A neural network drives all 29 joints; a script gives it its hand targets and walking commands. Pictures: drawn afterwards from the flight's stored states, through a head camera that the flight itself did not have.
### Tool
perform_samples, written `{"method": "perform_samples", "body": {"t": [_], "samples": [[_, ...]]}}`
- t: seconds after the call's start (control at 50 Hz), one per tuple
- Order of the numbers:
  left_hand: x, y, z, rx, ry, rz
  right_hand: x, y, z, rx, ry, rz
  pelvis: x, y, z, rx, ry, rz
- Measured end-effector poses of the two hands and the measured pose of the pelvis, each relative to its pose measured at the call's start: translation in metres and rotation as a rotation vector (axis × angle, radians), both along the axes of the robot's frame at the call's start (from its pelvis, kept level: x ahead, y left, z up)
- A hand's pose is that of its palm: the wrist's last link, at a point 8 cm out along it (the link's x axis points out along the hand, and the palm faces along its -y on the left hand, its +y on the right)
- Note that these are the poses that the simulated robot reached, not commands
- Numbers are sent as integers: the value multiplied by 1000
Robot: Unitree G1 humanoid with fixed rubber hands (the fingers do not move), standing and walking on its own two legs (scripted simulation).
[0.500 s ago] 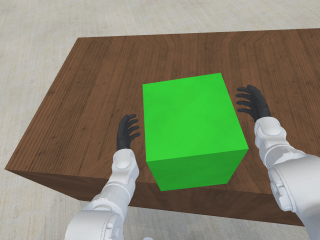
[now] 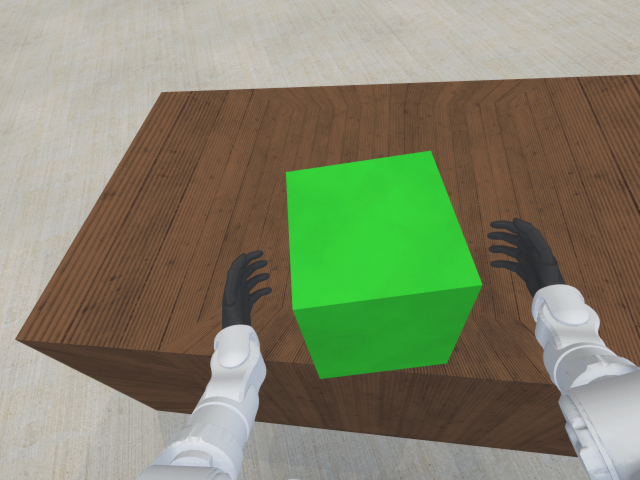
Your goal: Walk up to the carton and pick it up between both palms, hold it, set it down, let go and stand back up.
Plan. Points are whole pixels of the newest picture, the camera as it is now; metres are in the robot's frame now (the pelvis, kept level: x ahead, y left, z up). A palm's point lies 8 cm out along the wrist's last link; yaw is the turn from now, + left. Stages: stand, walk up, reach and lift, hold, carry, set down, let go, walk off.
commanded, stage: set down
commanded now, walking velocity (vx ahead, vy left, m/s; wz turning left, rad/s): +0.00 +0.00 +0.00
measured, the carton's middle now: (371, 273) +0.43 +0.02 -0.04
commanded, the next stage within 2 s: none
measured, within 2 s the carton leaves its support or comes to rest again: neither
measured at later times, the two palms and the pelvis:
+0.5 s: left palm (230, 356) +0.27 +0.18 +0.00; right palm (579, 352) +0.32 -0.23 -0.02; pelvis +0.01 +0.01 +0.02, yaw +0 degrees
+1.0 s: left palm (224, 393) +0.23 +0.18 +0.00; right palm (621, 410) +0.26 -0.26 -0.01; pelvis +0.03 +0.01 +0.03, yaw +1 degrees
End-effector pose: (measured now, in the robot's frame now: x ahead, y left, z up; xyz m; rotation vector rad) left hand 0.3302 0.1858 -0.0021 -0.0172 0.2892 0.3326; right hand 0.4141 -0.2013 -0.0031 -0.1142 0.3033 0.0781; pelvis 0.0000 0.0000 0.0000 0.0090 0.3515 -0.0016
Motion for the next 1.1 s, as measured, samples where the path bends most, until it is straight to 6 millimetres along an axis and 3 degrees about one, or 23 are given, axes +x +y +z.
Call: {"method": "perform_samples", "body": {"t": [0.4,0.9,1.1], "samples": [[-46,0,1,-3,-2,4,-76,-23,-15,15,55,0,1,5,12,-3,-123,5],[-92,-5,5,8,18,-7,-137,-50,-8,-12,69,1,27,8,26,-4,-260,13],[-113,-15,7,-3,22,-18,-175,-60,-8,-11,84,-17,27,9,27,1,-315,8]]}}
